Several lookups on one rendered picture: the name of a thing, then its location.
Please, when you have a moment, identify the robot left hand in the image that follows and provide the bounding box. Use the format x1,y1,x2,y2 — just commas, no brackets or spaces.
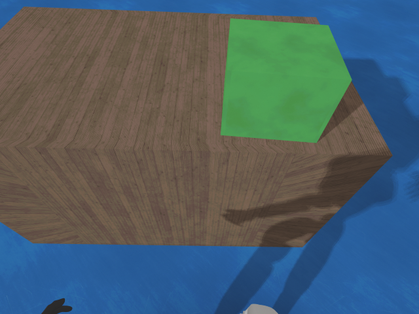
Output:
41,298,72,314

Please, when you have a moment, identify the carton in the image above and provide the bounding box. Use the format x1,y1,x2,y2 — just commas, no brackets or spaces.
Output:
221,18,352,143

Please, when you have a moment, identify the pedestal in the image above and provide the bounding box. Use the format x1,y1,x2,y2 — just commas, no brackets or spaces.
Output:
0,7,393,247

